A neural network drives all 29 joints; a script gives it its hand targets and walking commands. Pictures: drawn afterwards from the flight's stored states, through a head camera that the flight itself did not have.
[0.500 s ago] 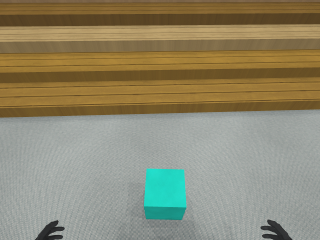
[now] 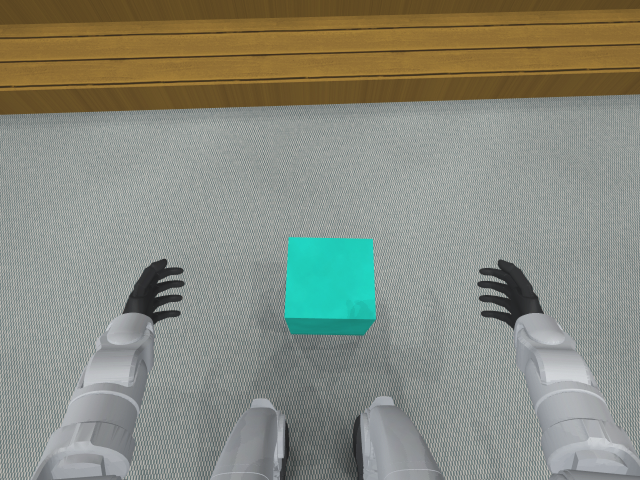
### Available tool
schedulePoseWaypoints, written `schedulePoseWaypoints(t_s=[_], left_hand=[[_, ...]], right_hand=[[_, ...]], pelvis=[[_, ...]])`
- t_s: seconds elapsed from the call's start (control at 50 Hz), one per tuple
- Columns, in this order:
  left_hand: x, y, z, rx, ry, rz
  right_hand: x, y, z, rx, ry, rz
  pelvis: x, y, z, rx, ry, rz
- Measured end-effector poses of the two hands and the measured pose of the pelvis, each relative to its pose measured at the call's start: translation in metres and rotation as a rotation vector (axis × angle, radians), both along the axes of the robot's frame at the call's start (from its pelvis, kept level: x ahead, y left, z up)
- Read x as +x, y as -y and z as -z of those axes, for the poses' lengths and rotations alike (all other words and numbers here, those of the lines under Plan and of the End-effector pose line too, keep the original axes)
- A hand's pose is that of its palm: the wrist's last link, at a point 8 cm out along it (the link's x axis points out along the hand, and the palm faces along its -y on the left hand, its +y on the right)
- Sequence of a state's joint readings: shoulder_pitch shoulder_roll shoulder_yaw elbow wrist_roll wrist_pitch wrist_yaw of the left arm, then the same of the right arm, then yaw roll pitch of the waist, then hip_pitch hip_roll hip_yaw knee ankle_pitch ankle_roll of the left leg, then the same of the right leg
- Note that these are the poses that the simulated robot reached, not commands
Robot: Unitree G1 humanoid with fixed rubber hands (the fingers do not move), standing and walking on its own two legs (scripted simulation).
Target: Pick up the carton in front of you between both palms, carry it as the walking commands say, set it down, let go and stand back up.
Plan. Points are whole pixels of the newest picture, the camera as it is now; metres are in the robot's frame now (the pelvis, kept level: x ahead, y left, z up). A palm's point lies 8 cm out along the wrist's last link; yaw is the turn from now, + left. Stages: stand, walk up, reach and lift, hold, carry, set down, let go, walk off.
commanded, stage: reach and lift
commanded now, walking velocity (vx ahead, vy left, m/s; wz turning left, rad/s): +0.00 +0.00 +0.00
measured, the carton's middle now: (328, 290) +0.48 -0.02 -0.58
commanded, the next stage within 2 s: none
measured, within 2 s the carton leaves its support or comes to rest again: neither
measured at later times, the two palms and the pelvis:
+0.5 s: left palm (217, 215) +0.49 +0.17 -0.15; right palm (453, 220) +0.48 -0.21 -0.15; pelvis -0.06 +0.00 -0.06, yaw +0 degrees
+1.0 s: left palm (243, 264) +0.48 +0.17 -0.37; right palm (421, 269) +0.47 -0.22 -0.37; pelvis -0.05 +0.00 -0.21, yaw +0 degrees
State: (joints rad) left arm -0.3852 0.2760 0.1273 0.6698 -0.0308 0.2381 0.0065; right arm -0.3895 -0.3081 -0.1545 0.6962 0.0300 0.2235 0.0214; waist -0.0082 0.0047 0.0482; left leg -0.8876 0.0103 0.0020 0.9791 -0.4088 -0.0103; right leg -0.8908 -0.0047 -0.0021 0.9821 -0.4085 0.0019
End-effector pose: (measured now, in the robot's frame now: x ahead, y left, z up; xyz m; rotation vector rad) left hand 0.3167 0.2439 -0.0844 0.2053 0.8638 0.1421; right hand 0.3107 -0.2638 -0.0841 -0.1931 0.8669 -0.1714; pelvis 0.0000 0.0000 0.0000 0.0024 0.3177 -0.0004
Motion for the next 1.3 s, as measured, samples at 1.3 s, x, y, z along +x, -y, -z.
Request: schedulePoseWaypoints(t_s=[1.3], left_hand=[[0.166,0.079,0.386,-0.133,0.145,-0.016]], right_hand=[[0.160,-0.061,0.386,0.132,0.153,0.060]], pelvis=[[-0.088,-0.003,0.311,0.005,-0.385,0.006]])
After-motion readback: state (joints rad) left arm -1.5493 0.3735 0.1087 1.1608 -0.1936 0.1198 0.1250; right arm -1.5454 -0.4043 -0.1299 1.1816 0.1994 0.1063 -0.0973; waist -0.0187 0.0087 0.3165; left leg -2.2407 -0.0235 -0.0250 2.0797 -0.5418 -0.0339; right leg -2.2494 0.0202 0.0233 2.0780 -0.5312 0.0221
